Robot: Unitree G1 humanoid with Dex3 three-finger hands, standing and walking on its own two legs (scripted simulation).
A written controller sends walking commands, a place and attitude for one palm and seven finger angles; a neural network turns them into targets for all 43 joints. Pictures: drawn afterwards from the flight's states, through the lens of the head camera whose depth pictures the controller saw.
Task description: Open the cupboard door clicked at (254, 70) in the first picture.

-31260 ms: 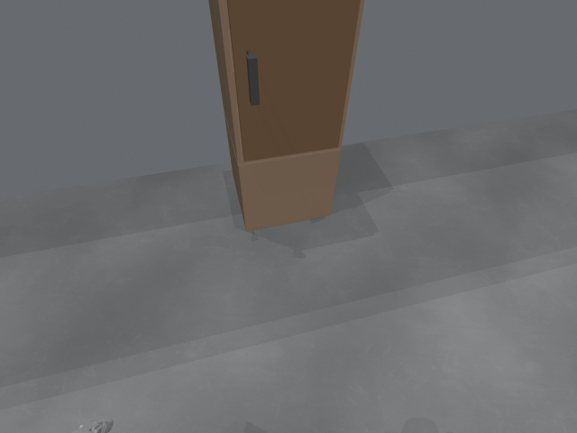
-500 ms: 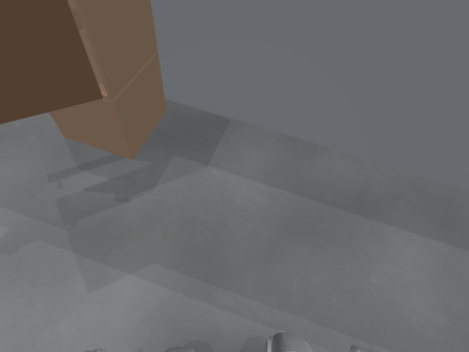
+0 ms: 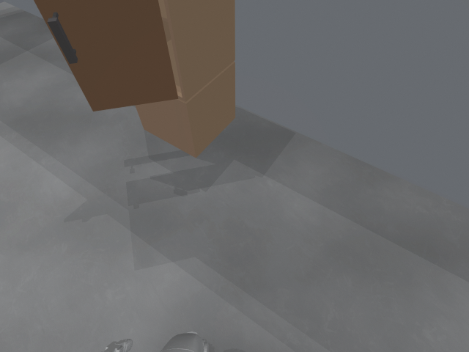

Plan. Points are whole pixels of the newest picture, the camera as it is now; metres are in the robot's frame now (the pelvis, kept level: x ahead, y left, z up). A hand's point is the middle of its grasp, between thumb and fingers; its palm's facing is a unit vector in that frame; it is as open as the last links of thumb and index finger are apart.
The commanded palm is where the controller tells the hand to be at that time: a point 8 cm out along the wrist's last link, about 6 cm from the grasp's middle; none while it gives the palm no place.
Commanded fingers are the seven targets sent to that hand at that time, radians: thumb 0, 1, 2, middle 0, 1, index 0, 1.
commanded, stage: turn to face it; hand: left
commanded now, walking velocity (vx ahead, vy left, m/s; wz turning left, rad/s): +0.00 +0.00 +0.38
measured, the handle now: (64, 38) +0.99 +0.59 -0.02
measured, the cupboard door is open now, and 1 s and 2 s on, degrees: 47 47 47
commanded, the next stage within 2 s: take the last steps up to it in 0.32 s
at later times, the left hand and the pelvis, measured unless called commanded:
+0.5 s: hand out of the picture +0.04 +0.20 -0.16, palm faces +0.21 -0.94 -0.28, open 7.4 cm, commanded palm none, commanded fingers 0.00 0.90 0.90 -0.20 -0.30 -0.20 -0.30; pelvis +0.01 -0.01 -0.01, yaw +11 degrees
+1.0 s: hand out of the picture +0.00 +0.24 -0.18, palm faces +0.34 -0.92 -0.20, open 7.4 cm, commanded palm none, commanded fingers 0.00 0.90 0.90 -0.20 -0.30 -0.20 -0.30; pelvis +0.08 +0.07 +0.00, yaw +16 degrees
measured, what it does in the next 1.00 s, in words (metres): walks ahead, turning left: left foot, then right foot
